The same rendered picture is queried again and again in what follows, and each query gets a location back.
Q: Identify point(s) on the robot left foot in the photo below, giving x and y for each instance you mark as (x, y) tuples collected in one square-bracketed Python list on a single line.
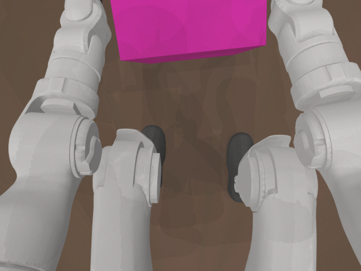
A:
[(156, 135)]

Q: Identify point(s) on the left robot forearm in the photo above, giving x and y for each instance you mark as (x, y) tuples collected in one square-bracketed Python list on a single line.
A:
[(75, 66)]

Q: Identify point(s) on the left robot thigh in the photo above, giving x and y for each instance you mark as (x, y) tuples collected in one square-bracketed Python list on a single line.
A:
[(121, 215)]

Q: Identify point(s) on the right robot upper arm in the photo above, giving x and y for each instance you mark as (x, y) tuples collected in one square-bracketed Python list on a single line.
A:
[(328, 139)]

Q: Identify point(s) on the right robot forearm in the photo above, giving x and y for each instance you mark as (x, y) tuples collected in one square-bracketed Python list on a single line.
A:
[(313, 54)]

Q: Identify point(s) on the left robot upper arm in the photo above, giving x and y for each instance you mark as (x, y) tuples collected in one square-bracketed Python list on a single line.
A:
[(50, 153)]

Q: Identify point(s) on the carton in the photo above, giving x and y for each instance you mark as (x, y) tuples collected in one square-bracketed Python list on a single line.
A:
[(157, 31)]

